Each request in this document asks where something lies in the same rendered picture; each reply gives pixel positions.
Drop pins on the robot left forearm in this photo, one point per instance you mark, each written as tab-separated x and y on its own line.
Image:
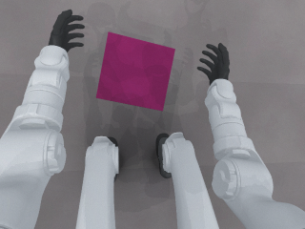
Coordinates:
45	94

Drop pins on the right robot upper arm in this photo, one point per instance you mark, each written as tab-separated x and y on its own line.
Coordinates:
246	186

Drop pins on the carton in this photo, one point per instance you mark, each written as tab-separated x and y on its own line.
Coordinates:
135	72

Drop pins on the robot right forearm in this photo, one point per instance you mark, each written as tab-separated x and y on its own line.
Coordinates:
229	135

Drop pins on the left robot hand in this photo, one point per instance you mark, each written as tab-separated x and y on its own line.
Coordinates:
60	35

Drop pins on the robot right thigh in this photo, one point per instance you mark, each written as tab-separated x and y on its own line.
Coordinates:
194	209

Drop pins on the robot thigh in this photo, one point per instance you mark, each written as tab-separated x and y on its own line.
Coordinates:
194	209
96	206

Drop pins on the right robot hand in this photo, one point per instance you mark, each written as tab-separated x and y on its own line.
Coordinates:
221	62

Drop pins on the robot left thigh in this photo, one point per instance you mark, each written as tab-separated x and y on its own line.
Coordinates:
96	206

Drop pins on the left robot upper arm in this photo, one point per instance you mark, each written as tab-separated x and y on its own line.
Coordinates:
28	159

